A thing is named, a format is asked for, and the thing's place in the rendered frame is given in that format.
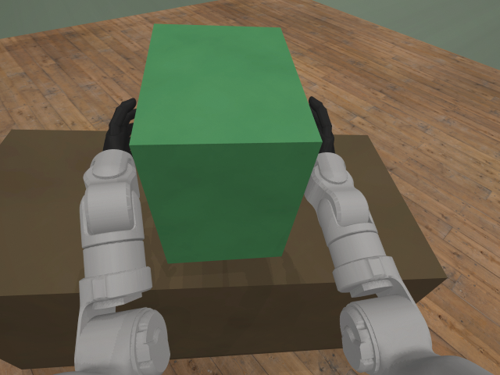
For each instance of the carton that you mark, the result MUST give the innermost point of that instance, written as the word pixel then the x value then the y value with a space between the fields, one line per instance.
pixel 224 141

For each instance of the left robot hand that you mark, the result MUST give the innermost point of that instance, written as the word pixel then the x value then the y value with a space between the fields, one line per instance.
pixel 118 134

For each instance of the right robot upper arm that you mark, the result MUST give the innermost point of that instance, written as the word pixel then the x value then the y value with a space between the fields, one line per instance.
pixel 387 336

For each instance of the left robot upper arm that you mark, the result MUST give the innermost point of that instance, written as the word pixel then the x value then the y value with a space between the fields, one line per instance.
pixel 131 342

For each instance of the right robot forearm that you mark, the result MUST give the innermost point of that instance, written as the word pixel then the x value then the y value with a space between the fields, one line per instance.
pixel 361 265

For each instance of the pedestal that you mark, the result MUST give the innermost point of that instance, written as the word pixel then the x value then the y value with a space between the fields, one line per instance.
pixel 288 303

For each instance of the right robot hand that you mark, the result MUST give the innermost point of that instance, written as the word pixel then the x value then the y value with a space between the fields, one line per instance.
pixel 323 123

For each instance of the left robot forearm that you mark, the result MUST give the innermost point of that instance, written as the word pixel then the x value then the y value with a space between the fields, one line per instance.
pixel 112 231

